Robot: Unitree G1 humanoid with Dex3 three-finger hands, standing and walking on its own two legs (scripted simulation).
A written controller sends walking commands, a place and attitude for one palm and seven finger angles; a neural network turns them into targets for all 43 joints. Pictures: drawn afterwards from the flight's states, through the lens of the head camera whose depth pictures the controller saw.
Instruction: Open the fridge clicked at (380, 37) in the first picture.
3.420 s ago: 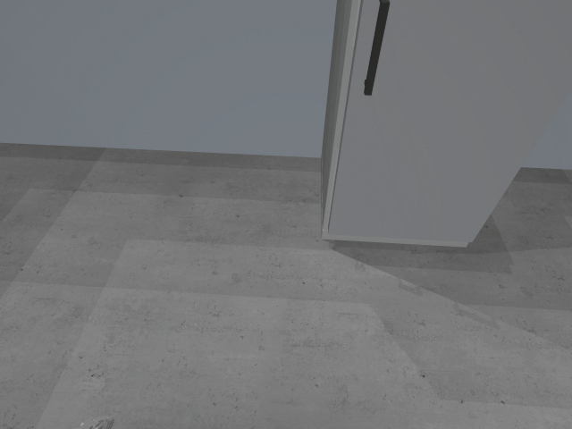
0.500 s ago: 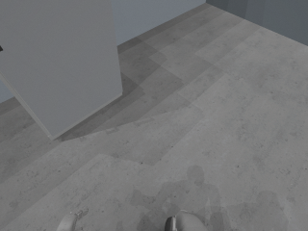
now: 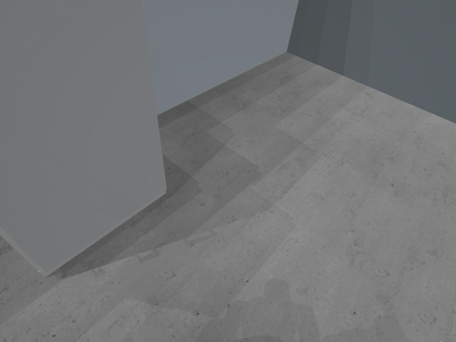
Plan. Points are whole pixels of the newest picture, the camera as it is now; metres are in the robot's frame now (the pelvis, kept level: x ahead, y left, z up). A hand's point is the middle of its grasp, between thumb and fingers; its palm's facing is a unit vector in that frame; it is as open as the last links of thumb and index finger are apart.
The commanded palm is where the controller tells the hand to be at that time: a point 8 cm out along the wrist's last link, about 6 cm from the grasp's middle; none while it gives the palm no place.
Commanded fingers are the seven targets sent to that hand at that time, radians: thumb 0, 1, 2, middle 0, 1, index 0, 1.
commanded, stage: walk to a spot facing it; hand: left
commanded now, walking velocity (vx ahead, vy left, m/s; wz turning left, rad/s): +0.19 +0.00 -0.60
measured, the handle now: out of the picture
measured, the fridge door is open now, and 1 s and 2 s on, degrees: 0 0 0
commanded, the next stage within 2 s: turn to face it in 0.12 s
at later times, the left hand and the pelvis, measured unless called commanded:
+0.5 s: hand (170, 295) +0.25 +0.14 -0.16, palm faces -0.12 -0.97 -0.20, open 7.3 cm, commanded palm none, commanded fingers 0.00 0.90 0.90 -0.20 -0.30 -0.20 -0.30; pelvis +0.13 -0.02 +0.00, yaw -5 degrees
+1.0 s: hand (115, 325) +0.18 +0.24 -0.16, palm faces +0.23 -0.94 -0.25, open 7.4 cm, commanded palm none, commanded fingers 0.00 0.90 0.90 -0.20 -0.30 -0.20 -0.30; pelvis +0.13 +0.01 +0.01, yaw +11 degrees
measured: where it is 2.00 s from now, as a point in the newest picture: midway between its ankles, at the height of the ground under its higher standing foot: outside the picture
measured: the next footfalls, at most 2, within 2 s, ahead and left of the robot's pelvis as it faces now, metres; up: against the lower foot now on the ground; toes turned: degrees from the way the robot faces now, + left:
right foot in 0.44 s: +0.20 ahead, -0.14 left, +0.00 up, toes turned -15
left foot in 0.80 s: +0.19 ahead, +0.12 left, +0.00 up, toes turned +14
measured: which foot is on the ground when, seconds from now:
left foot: down 0.00-0.46, up 0.48-0.78, down 0.80-1.00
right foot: down 0.00-0.00, up 0.02-0.42, down 0.44-0.80, up 0.82-1.00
